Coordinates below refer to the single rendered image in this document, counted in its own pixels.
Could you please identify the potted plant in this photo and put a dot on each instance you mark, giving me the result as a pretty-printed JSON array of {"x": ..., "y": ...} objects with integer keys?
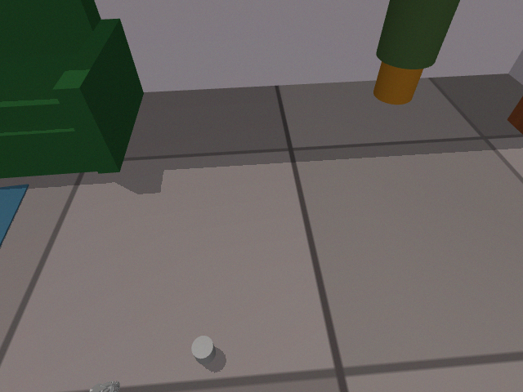
[{"x": 411, "y": 38}]

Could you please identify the sofa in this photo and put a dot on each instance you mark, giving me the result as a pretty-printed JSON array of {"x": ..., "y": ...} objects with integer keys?
[{"x": 69, "y": 89}]

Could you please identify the tin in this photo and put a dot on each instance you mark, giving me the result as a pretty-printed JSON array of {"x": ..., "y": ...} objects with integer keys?
[{"x": 203, "y": 350}]

